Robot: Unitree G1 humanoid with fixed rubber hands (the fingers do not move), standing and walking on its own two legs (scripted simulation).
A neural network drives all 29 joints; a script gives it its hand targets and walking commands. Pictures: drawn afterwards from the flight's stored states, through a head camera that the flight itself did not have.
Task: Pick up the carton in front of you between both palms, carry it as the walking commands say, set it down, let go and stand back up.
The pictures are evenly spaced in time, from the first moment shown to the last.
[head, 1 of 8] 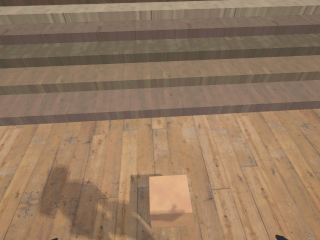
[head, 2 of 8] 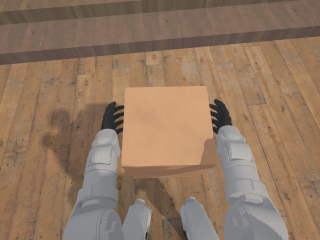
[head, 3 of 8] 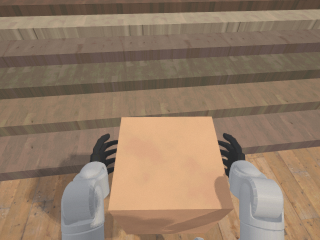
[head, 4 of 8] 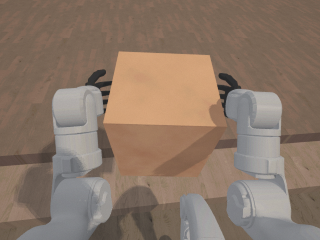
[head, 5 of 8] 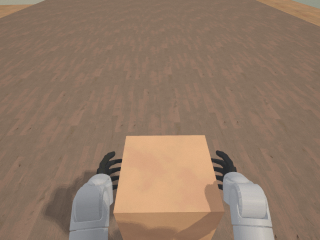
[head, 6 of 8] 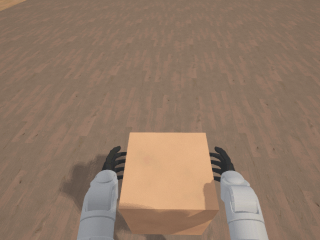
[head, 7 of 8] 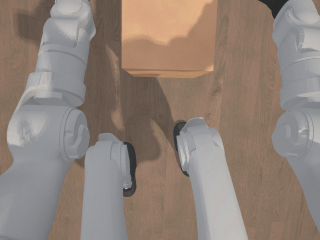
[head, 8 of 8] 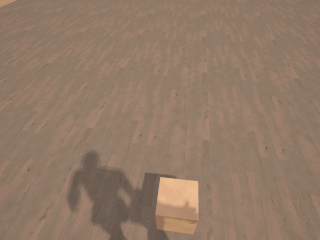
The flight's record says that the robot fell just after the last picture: no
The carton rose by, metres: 1.67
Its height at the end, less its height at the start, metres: +0.92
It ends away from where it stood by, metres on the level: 5.06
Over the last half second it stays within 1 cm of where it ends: yes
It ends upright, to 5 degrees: yes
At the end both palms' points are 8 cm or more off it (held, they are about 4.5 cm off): yes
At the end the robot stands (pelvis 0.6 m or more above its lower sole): yes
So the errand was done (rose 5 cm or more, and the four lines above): yes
